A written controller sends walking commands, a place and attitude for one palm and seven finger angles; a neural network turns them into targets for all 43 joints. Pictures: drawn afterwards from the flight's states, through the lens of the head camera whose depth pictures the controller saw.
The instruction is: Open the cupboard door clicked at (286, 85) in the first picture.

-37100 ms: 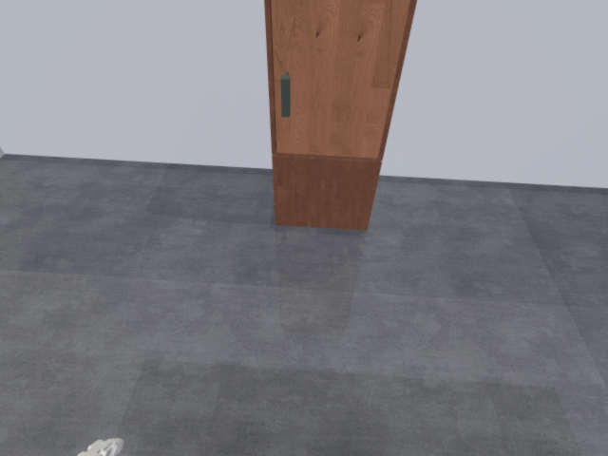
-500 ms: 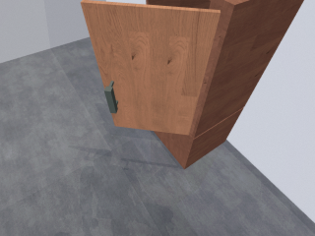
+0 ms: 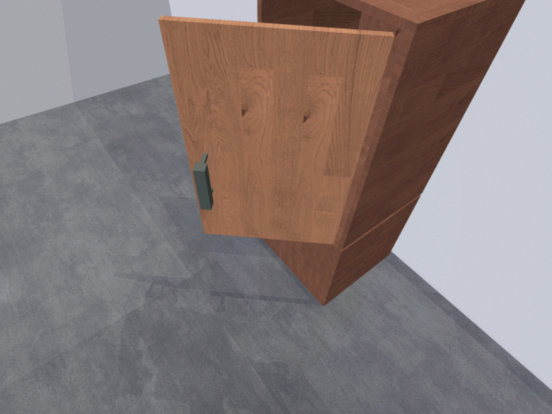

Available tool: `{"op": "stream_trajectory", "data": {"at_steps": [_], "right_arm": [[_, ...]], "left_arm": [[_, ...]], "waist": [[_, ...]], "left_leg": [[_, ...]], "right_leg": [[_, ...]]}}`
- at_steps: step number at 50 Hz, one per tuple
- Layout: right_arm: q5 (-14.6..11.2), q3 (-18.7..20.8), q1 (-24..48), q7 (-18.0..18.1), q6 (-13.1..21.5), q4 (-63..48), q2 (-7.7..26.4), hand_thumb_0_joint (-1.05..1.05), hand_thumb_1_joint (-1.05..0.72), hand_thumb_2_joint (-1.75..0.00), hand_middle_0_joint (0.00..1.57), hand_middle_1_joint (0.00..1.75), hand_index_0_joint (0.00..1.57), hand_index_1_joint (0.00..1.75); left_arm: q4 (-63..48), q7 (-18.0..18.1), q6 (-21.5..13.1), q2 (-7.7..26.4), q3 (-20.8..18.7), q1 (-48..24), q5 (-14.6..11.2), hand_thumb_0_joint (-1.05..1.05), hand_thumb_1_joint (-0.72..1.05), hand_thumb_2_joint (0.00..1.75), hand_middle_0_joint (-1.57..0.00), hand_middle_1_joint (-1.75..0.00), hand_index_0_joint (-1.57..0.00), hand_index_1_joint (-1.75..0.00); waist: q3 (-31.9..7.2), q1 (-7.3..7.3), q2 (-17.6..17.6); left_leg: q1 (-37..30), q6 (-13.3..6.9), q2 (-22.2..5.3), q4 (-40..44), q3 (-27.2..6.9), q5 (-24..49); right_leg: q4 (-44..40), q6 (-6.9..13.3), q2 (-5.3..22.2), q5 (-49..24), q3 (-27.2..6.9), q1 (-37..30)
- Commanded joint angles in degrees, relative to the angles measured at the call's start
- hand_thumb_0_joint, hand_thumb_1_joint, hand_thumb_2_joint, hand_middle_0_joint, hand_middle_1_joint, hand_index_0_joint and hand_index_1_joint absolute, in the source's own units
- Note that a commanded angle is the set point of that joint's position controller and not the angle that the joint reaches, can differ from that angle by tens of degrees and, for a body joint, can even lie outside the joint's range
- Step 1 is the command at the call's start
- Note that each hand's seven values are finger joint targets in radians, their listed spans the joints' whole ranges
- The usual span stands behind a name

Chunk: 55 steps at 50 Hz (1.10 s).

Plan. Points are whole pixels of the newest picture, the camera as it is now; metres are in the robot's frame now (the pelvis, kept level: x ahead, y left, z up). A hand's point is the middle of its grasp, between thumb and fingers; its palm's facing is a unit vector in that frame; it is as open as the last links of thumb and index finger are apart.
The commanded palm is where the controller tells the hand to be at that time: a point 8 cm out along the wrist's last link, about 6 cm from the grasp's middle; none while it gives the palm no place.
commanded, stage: shuffle to correct the standing spot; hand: left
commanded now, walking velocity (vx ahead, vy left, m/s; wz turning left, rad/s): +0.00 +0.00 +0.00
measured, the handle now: (205, 181) +0.61 +0.21 -0.09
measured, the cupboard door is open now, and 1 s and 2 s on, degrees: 48 48 48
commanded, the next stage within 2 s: come to a stop and stand still in 0.40 s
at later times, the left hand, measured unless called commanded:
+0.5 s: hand out of the picture -0.04 +0.17 -0.18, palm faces +0.03 -0.99 -0.15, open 7.4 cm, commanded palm none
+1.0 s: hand out of the picture +0.15 +0.17 -0.18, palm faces +0.04 -0.98 -0.19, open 7.3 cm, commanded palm none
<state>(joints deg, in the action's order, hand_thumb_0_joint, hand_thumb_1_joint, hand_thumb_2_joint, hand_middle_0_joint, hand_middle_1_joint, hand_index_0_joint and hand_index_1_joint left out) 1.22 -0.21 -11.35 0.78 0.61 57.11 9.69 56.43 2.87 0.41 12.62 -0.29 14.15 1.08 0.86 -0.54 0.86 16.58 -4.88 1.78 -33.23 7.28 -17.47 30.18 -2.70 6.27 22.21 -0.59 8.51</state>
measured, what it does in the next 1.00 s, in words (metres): steps on the spot: right foot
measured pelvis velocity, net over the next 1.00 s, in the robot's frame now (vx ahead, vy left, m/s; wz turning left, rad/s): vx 0.06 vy -0.01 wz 0.03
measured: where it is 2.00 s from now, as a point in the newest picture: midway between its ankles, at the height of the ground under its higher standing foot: outside the picture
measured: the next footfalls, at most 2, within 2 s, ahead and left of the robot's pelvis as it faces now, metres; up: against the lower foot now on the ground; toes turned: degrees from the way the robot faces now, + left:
right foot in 0.76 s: +0.10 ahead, -0.13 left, +0.00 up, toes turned -1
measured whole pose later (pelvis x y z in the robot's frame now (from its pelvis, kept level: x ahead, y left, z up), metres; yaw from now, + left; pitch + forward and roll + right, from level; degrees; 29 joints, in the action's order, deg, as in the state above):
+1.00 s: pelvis +0.06 -0.01 +0.00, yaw +2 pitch +0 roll +1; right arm 0.7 1.7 -14.3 1.5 -0.6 59.5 7.4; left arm 54.6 2.7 0.7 9.9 -1.3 8.2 1.1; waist 4.5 1.0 3.3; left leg 13.8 -0.4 0.4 -34.8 5.2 -19.8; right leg 36.9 1.3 3.0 14.8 4.4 22.0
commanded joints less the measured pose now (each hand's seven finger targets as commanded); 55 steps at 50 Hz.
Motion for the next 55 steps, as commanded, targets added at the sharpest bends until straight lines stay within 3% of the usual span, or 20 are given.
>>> {"op": "stream_trajectory", "data": {"at_steps": [1,6,10,13,15,17,19,21,22,25,28,31,37,40,43,48,51,53,54,55], "right_arm": [[-0.26,1.76,-1.41,0.37,0.73,-2.45,8.29,0.00,-0.90,-0.90,0.20,0.30,0.20,0.30],[0.01,2.20,-3.03,-0.34,-0.21,-1.35,9.56,0.00,-0.90,-0.90,0.20,0.30,0.20,0.30],[-0.01,2.36,-2.99,-0.57,-0.41,-1.53,9.46,0.00,-0.90,-0.90,0.20,0.30,0.20,0.30],[-0.10,1.85,-2.15,-0.92,-0.03,-2.46,6.55,0.00,-0.90,-0.90,0.20,0.30,0.20,0.30],[0.12,1.75,-0.64,-1.24,0.50,-3.40,5.30,0.00,-0.90,-0.90,0.20,0.30,0.20,0.30],[-0.30,1.59,-1.46,-1.35,1.24,-3.57,4.88,0.00,-0.90,-0.90,0.20,0.30,0.20,0.30],[-0.64,1.50,-9.11,-1.17,2.05,-0.40,5.41,0.00,-0.90,-0.90,0.20,0.30,0.20,0.30],[0.29,3.38,-21.16,-0.07,2.46,3.13,12.91,0.00,-0.90,-0.90,0.20,0.30,0.20,0.30],[0.22,3.00,-22.57,0.32,2.12,3.68,12.09,0.00,-0.90,-0.90,0.20,0.30,0.20,0.30],[-0.03,1.51,-13.77,0.49,2.99,1.59,6.80,0.00,-0.90,-0.90,0.20,0.30,0.20,0.30],[-0.05,0.88,-12.15,1.32,3.74,1.81,5.47,0.00,-0.90,-0.90,0.20,0.30,0.20,0.30],[-0.22,0.83,-10.02,1.74,3.45,1.69,5.82,0.00,-0.90,-0.90,0.20,0.30,0.20,0.30],[-0.50,2.05,-9.68,1.83,1.64,1.93,4.86,0.00,-0.90,-0.90,0.20,0.30,0.20,0.30],[-1.03,2.46,-12.45,1.46,0.28,1.52,1.92,0.00,-0.90,-0.90,0.20,0.30,0.20,0.30],[-0.96,2.48,-10.76,1.40,-1.09,1.18,0.58,0.00,-0.90,-0.90,0.20,0.30,0.20,0.30],[-0.74,2.53,-13.96,0.88,-1.02,2.87,0.14,0.00,-0.90,-0.90,0.20,0.30,0.20,0.30],[0.29,3.18,-8.14,0.83,-0.57,-0.18,5.34,0.00,-0.90,-0.90,0.20,0.30,0.20,0.30],[0.36,2.65,-4.69,1.45,0.05,-1.42,4.36,0.00,-0.90,-0.90,0.20,0.30,0.20,0.30],[-1.04,3.63,0.98,1.04,0.49,-4.56,9.72,0.00,-0.90,-0.90,0.20,0.30,0.20,0.30],[-0.60,2.80,3.52,0.43,0.27,-7.05,9.17,0.00,-0.90,-0.90,0.20,0.30,0.20,0.30]], "left_arm": [[-0.98,-0.27,-0.11,5.25,-1.02,6.02,0.19,0.00,0.90,0.90,-0.20,-0.30,-0.20,-0.30],[-0.13,-1.27,0.19,4.78,-0.88,6.88,0.74,0.00,0.90,0.90,-0.20,-0.30,-0.20,-0.30],[1.04,-1.93,-0.46,4.40,-1.12,9.84,0.78,0.00,0.90,0.90,-0.20,-0.30,-0.20,-0.30],[2.72,-1.76,-1.25,6.91,-1.97,12.39,0.37,0.00,0.90,0.90,-0.20,-0.30,-0.20,-0.30],[2.88,-1.26,-2.09,8.92,-2.65,13.64,0.18,0.00,0.90,0.90,-0.20,-0.30,-0.20,-0.30],[3.16,-1.17,-2.60,8.62,-2.78,12.52,0.61,0.00,0.90,0.90,-0.20,-0.30,-0.20,-0.30],[2.56,-1.35,-2.11,6.79,-2.51,8.71,0.67,0.00,0.90,0.90,-0.20,-0.30,-0.20,-0.30],[0.26,-1.64,-1.89,1.46,-1.68,7.61,0.06,0.00,0.90,0.90,-0.20,-0.30,-0.20,-0.30],[-0.49,-1.26,-1.92,2.02,-1.78,5.11,0.47,0.00,0.90,0.90,-0.20,-0.30,-0.20,-0.30],[0.55,-2.19,-2.40,0.49,-1.73,3.54,0.49,0.00,0.90,0.90,-0.20,-0.30,-0.20,-0.30],[1.84,-1.98,-1.48,-2.63,-1.16,6.11,0.18,0.00,0.90,0.90,-0.20,-0.30,-0.20,-0.30],[1.52,-1.19,-0.69,-3.12,-0.97,5.82,-0.10,0.00,0.90,0.90,-0.20,-0.30,-0.20,-0.30],[-0.11,-0.32,-1.04,0.90,-1.90,5.29,0.32,0.00,0.90,0.90,-0.20,-0.30,-0.20,-0.30],[-0.59,-0.06,-1.33,5.74,-2.49,5.59,0.06,0.00,0.90,0.90,-0.20,-0.30,-0.20,-0.30],[-2.13,0.42,-0.89,5.51,-2.68,2.74,0.41,0.00,0.90,0.90,-0.20,-0.30,-0.20,-0.30],[-4.28,0.16,0.02,5.90,-3.36,-2.52,-0.12,0.00,0.90,0.90,-0.20,-0.30,-0.20,-0.30],[-6.01,-0.27,1.29,1.22,-2.64,-3.98,-0.27,0.00,0.90,0.90,-0.20,-0.30,-0.20,-0.30],[-4.88,-0.35,1.80,1.28,-2.72,-3.26,0.11,0.00,0.90,0.90,-0.20,-0.30,-0.20,-0.30],[-0.02,1.31,0.90,2.62,-1.48,6.11,-0.85,0.00,0.90,0.90,-0.20,-0.30,-0.20,-0.30],[-0.09,0.68,-0.57,4.41,-1.58,8.09,-0.23,0.00,0.90,0.90,-0.20,-0.30,-0.20,-0.30]], "waist": [[-0.31,-0.63,-2.05],[3.11,-0.37,-4.73],[4.73,-1.51,-3.29],[6.28,-1.91,8.63],[7.13,-2.13,12.80],[6.45,-0.92,11.73],[4.03,2.83,6.03],[0.54,5.78,-18.29],[1.60,6.06,-16.32],[5.53,2.28,-4.99],[1.69,-0.11,-5.56],[0.08,-0.98,-5.20],[-0.55,-1.77,-3.13],[-2.50,-0.08,5.42],[-5.26,-0.29,14.17],[-5.35,2.40,5.82],[0.64,0.64,-16.02],[2.79,-0.18,-12.30],[-2.33,-2.52,-20.00],[-0.06,-4.34,-12.65]], "left_leg": [[-2.75,1.29,-8.26,11.60,-11.31,11.04],[1.48,0.60,-8.59,17.09,-12.96,-16.82],[4.99,-0.08,-8.18,15.34,-13.00,-19.99],[10.77,2.58,-1.53,-1.01,-3.89,-10.48],[14.37,3.22,-1.59,-9.67,-1.60,-7.52],[12.53,2.98,-2.30,-7.02,-2.24,-7.81],[-4.66,2.41,-1.69,5.12,-2.28,-0.16],[-19.22,-5.31,-19.37,15.79,-27.36,8.11],[-16.77,-7.40,-21.84,19.12,-29.91,7.62],[-8.06,-9.83,-19.81,18.54,-22.62,17.04],[-8.38,-7.48,-15.87,16.15,-11.56,42.13],[-7.77,-5.93,-14.70,14.11,-8.15,49.98],[-7.63,-0.48,-12.39,6.26,-8.44,38.86],[2.42,4.37,-3.10,-1.07,-5.55,5.62],[2.07,5.07,-2.49,-9.95,-5.32,-14.43],[-7.32,5.57,-2.77,5.94,-3.60,2.61],[0.27,-1.86,-17.03,16.72,-17.04,18.56],[3.78,-4.67,-17.42,17.60,-16.06,23.08],[1.01,-2.44,-17.67,5.15,-11.21,37.49],[-1.57,-0.62,-12.16,0.48,-7.96,34.57]], "right_leg": [[-3.22,3.16,-0.84,-7.37,1.26,2.94],[-1.83,4.24,-2.34,5.39,3.19,5.23],[-3.27,5.53,-2.11,7.92,1.72,4.39],[-14.07,9.94,6.58,14.84,-13.05,2.39],[-17.88,13.16,12.95,5.63,-20.21,0.38],[-13.42,12.68,11.78,-8.00,-14.43,-0.60],[-3.32,8.10,4.81,-9.79,-3.66,8.43],[22.60,3.46,-6.46,9.94,7.38,26.22],[31.68,4.73,-5.16,12.96,3.02,27.91],[36.01,5.10,-0.48,4.93,1.62,27.63],[28.75,3.23,-1.18,-0.33,2.99,20.88],[17.16,2.70,-2.60,-5.33,3.66,13.95],[-2.39,3.13,-2.05,-21.56,2.72,4.64],[1.84,12.39,12.26,-57.32,-9.62,-1.61],[-3.68,16.55,13.91,-53.08,-10.82,0.83],[-0.87,10.91,8.19,-31.59,-6.70,8.01],[9.02,3.40,-3.93,-1.58,3.85,11.47],[17.19,3.70,-3.70,3.58,0.73,10.33],[16.28,5.61,-0.66,-0.71,-1.69,8.88],[3.70,4.69,-1.92,-10.00,2.45,8.36]]}}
